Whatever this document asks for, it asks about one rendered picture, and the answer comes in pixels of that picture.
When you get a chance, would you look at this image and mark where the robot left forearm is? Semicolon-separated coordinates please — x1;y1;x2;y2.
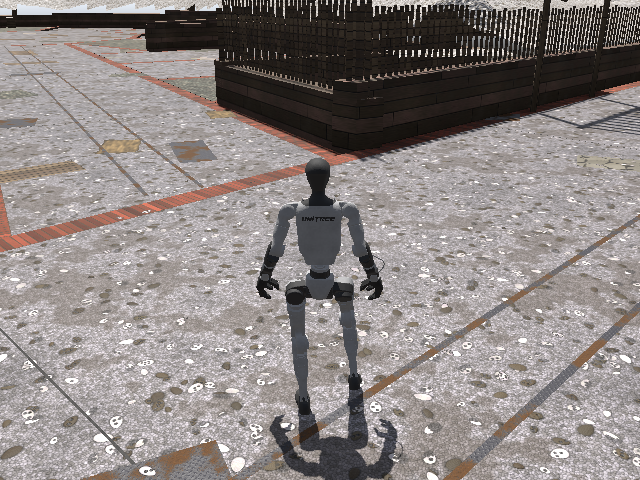
259;241;279;281

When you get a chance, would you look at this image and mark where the robot right forearm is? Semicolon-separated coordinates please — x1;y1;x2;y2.
359;241;380;282

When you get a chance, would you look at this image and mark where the robot left foot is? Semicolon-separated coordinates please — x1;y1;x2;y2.
295;389;311;415

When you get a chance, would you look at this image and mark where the left robot hand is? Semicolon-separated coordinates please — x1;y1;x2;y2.
256;277;279;299

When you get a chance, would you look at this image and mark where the right robot hand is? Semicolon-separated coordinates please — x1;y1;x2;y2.
360;277;383;300

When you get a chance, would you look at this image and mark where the robot right thigh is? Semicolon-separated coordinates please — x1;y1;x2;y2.
333;277;354;328

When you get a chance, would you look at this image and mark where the left robot upper arm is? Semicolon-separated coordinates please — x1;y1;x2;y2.
269;202;298;257

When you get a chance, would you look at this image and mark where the right robot upper arm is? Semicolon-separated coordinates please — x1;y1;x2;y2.
339;201;368;257

